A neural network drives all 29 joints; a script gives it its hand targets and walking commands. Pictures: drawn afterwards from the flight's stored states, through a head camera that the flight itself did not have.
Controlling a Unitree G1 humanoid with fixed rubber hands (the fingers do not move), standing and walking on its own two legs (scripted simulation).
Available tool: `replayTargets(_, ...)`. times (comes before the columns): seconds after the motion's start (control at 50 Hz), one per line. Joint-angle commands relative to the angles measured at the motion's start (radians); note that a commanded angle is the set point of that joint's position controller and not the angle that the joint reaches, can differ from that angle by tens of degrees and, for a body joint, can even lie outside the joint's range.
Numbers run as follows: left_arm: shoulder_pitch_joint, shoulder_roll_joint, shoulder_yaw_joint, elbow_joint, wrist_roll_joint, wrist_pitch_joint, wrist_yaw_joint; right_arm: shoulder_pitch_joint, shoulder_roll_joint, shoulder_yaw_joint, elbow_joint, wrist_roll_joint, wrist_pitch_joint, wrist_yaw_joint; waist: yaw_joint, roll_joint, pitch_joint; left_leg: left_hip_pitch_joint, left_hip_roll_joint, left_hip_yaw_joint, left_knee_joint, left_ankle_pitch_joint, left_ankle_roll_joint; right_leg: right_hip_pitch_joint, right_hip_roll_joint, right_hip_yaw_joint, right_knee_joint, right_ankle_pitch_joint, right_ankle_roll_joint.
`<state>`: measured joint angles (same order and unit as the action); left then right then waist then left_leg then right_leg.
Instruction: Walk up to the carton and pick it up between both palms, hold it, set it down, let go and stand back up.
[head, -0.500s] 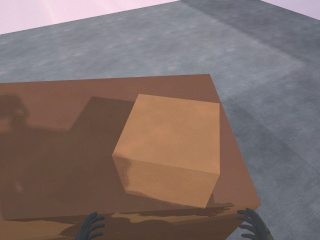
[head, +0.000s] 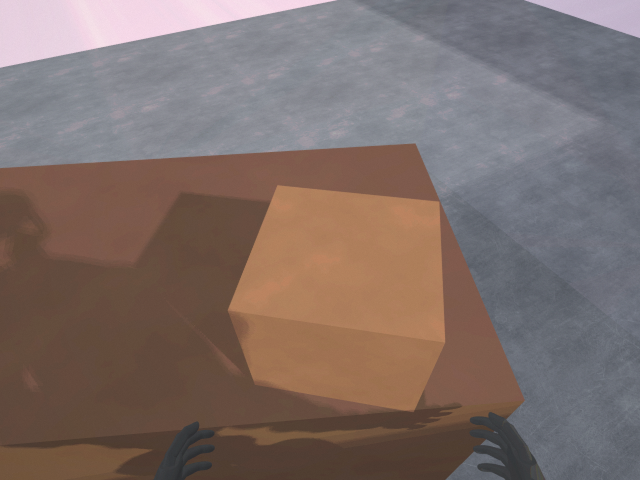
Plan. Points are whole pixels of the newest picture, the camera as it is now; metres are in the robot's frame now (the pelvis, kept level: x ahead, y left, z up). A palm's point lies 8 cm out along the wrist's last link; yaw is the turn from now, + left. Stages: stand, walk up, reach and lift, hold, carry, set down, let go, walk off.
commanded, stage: let go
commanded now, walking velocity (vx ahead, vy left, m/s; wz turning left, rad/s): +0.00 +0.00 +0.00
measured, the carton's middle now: (344, 296) +0.39 -0.01 -0.03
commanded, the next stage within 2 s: stand in 0.24 s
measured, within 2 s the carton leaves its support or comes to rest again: neither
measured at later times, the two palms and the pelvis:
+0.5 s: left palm out of the picture +0.07 +0.29 -0.11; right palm out of the picture +0.07 -0.27 -0.11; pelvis -0.02 +0.01 +0.00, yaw +1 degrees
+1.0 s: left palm out of the picture -0.04 +0.28 -0.13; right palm out of the picture +0.00 -0.27 -0.13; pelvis -0.06 +0.00 +0.00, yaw +3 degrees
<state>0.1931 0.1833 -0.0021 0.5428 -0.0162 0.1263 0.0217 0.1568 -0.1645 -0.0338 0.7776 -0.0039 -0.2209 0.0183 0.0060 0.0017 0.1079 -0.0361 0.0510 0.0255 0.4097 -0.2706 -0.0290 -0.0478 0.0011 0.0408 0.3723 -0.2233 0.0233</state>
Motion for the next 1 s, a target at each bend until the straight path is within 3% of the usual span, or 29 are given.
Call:
replayTargets(0.0,-0.1,0.104,0.034,-0.178,0.006,-0.034,0.012,-0.077,-0.136,-0.053,-0.153,-0.01,-0.043,-0.003,-0.008,0.028,-0.153,0.018,-0.051,0.069,-0.037,0.342,-0.023,-0.003,0.045,-0.069,-0.05,0.268,-0.024)
replayTargets(0.06,-0.104,0.103,0.028,-0.158,0.008,-0.023,0.012,-0.081,-0.138,-0.06,-0.146,-0.015,-0.033,0.001,-0.022,0.024,-0.115,0.001,-0.049,0.058,-0.043,0.296,-0.02,-0.019,0.052,-0.07,-0.052,0.228,-0.026)
replayTargets(0.2,-0.099,0.095,0.034,-0.157,0.004,-0.025,0.02,-0.06,-0.129,-0.057,-0.207,-0.022,-0.021,0.006,0.006,0.021,-0.105,-0.05,-0.049,0.068,-0.054,0.232,-0.012,-0.004,0.05,-0.064,-0.043,0.17,-0.035)
replayTargets(0.22,-0.097,0.084,0.015,-0.141,0.002,-0.021,0.019,-0.058,-0.134,-0.063,-0.178,-0.018,-0.018,0.008,-0.008,0.022,-0.125,-0.05,-0.045,0.066,-0.053,0.238,-0.014,0.005,0.048,-0.07,-0.041,0.177,-0.037)
replayTargets(0.24,0.021,0.234,0.102,-0.013,0.069,-0.093,0.007,0.031,-0.28,-0.067,-0.097,-0.02,0.085,-0.017,0.007,-0.017,-0.136,-0.138,0.039,-0.045,-0.008,0.411,0.036,-0.018,-0.076,-0.009,0.049,0.282,-0.036)
replayTargets(0.28,0.019,0.243,0.103,0.027,0.069,-0.14,0.005,0.047,-0.29,-0.081,-0.1,-0.008,0.14,-0.027,0.009,-0.019,-0.163,-0.08,0.058,-0.045,-0.004,0.438,0.053,-0.041,-0.089,0.006,0.063,0.307,-0.039)
replayTargets(0.3,0.041,0.22,0.091,0.043,0.054,-0.151,0.002,0.044,-0.27,-0.075,-0.102,-0.005,0.15,-0.023,0.01,0.032,-0.194,-0.072,0.049,-0.037,0.001,0.389,0.057,-0.042,-0.091,0.008,0.047,0.281,-0.034)
replayTargets(0.34,0.019,0.233,0.083,0.08,0.045,-0.163,0.006,0.052,-0.278,-0.08,-0.08,-0.008,0.152,-0.025,0.003,-0.014,-0.137,-0.103,0.051,-0.057,-0.01,0.312,0.057,-0.064,-0.089,-0.002,0.056,0.273,-0.028)
replayTargets(0.36,-0.013,0.242,0.09,0.096,0.052,-0.164,0.006,0.037,-0.251,-0.076,-0.068,-0.009,0.157,-0.023,-0.001,0.025,-0.12,-0.097,0.047,-0.055,-0.037,0.252,0.057,-0.085,-0.105,0.017,0.033,0.195,-0.038)
replayTargets(0.42,0.003,0.266,0.093,0.128,0.044,-0.171,0.004,0.015,-0.267,-0.072,-0.054,-0.013,0.162,-0.014,0.007,0.011,-0.087,-0.147,0.048,-0.072,-0.058,0.131,0.059,-0.083,-0.096,0.011,0.011,0.132,-0.03)
replayTargets(0.44,-0.027,0.279,0.087,0.136,0.046,-0.173,0.005,0.03,-0.268,-0.072,-0.033,-0.009,0.167,-0.008,-0.006,0.045,-0.05,-0.162,0.041,-0.068,-0.067,0.138,0.051,-0.098,-0.099,0.02,0.008,0.129,-0.035)
replayTargets(0.48,0.006,0.253,0.073,0.17,0.035,-0.178,0.002,0.033,-0.289,-0.073,-0.009,-0.007,0.164,-0.011,-0.001,-0.015,-0.089,-0.144,0.05,-0.087,-0.078,0.114,0.062,-0.067,-0.092,0.014,-0.009,0.106,-0.037)
replayTargets(0.5,-0.01,0.264,0.07,0.172,0.035,-0.183,0.002,0.023,-0.289,-0.068,0.008,-0.011,0.171,-0.009,0.001,0.012,-0.083,-0.157,0.042,-0.083,-0.099,0.08,0.054,-0.07,-0.097,0.017,-0.004,0.111,-0.038)
replayTargets(0.54,0.024,0.289,0.073,0.212,0.039,-0.178,0.007,0.011,-0.322,-0.074,0.023,-0.011,0.175,-0.014,0.007,-0.025,-0.052,-0.156,0.057,-0.098,-0.101,0.11,0.054,-0.077,-0.106,0.022,-0.004,0.133,-0.04)
replayTargets(0.56,0.024,0.289,0.074,0.232,0.039,-0.175,0.01,0.03,-0.31,-0.068,0.04,-0.007,0.178,-0.016,0.005,0.055,-0.058,-0.144,0.045,-0.081,-0.101,0.102,0.049,-0.078,-0.109,0.032,-0.026,0.111,-0.047)
replayTargets(0.58,0.022,0.315,0.072,0.234,0.039,-0.172,0.011,0.023,-0.335,-0.074,0.051,-0.006,0.176,-0.019,0.0,-0.015,-0.061,-0.146,0.058,-0.101,-0.114,0.086,0.051,-0.068,-0.107,0.022,-0.016,0.139,-0.04)
replayTargets(0.62,0.059,0.286,0.06,0.265,0.028,-0.173,0.01,0.042,-0.316,-0.061,0.082,-0.007,0.182,-0.019,0.005,0.013,-0.039,-0.143,0.049,-0.093,-0.117,0.082,0.046,-0.092,-0.108,0.031,-0.037,0.093,-0.037)
replayTargets(0.64,0.057,0.308,0.058,0.281,0.03,-0.174,0.007,0.084,-0.317,-0.06,0.095,0.004,0.178,-0.018,-0.019,-0.025,-0.036,-0.127,0.052,-0.11,-0.113,0.067,0.053,-0.11,-0.109,0.03,-0.045,0.086,-0.033)
replayTargets(0.66,0.064,0.291,0.053,0.291,0.025,-0.175,0.008,0.071,-0.319,-0.058,0.103,-0.003,0.18,-0.015,-0.001,0.007,-0.021,-0.143,0.06,-0.108,-0.123,0.046,0.059,-0.103,-0.109,0.036,-0.05,0.073,-0.038)
replayTargets(0.68,0.038,0.331,0.06,0.293,0.028,-0.173,0.007,0.057,-0.324,-0.057,0.111,-0.007,0.185,-0.015,-0.012,-0.018,0.008,-0.165,0.049,-0.107,-0.125,0.033,0.048,-0.126,-0.1,0.022,-0.049,0.052,-0.031)
replayTargets(0.72,0.063,0.322,0.052,0.321,0.028,-0.17,0.001,0.05,-0.342,-0.054,0.11,-0.005,0.187,-0.015,-0.01,0.042,-0.026,-0.167,0.059,-0.115,-0.141,-0.041,0.055,-0.116,-0.099,0.027,-0.053,0.02,-0.031)
replayTargets(0.74,0.082,0.324,0.052,0.317,0.028,-0.171,0.001,0.045,-0.359,-0.052,0.114,-0.007,0.19,-0.015,0.007,-0.003,-0.035,-0.203,0.058,-0.137,-0.152,-0.078,0.057,-0.085,-0.09,0.01,-0.045,0.016,-0.03)
replayTargets(0.78,0.07,0.309,0.044,0.337,0.033,-0.165,0.005,0.052,-0.325,-0.045,0.131,-0.003,0.191,-0.016,-0.004,-0.018,0.003,-0.182,0.056,-0.13,-0.141,-0.049,0.053,-0.132,-0.11,0.03,-0.061,-0.015,-0.04)
replayTargets(0.84,0.063,0.345,0.056,0.329,0.028,-0.174,0.005,0.054,-0.342,-0.049,0.128,-0.009,0.19,-0.014,-0.002,0.052,-0.003,-0.229,0.043,-0.121,-0.133,-0.086,0.048,-0.118,-0.1,0.035,-0.056,-0.033,-0.039)
replayTargets(0.86,0.077,0.331,0.047,0.352,0.034,-0.168,0.001,0.064,-0.341,-0.049,0.145,-0.007,0.198,-0.018,-0.008,0.018,-0.027,-0.184,0.051,-0.119,-0.148,-0.118,0.048,-0.142,-0.103,0.029,-0.056,-0.077,-0.038)
replayTargets(0.88,0.09,0.317,0.047,0.354,0.027,-0.168,0.004,0.083,-0.352,-0.054,0.153,-0.008,0.199,-0.021,-0.011,0.033,-0.027,-0.213,0.051,-0.127,-0.146,-0.15,0.053,-0.133,-0.091,0.029,-0.055,-0.072,-0.034)
replayTargets(0.94,0.058,0.35,0.062,0.35,0.034,-0.172,-0.002,0.051,-0.346,-0.051,0.149,-0.009,0.196,-0.016,0.002,-0.021,0.008,-0.207,0.052,-0.128,-0.131,-0.082,0.048,-0.16,-0.105,0.04,-0.065,-0.077,-0.043)
replayTargets(0.96,0.056,0.347,0.064,0.353,0.033,-0.172,0.002,0.052,-0.333,-0.045,0.148,-0.012,0.194,-0.012,-0.003,0.04,0.002,-0.24,0.049,-0.12,-0.13,-0.133,0.054,-0.16,-0.108,0.046,-0.068,-0.103,-0.043)
replayTargets(0.98,0.075,0.353,0.063,0.357,0.03,-0.171,-0.001,0.042,-0.332,-0.046,0.143,-0.004,0.193,-0.013,0.001,0.035,-0.02,-0.204,0.04,-0.121,-0.133,-0.112,0.048,-0.164,-0.106,0.046,-0.068,-0.107,-0.048)
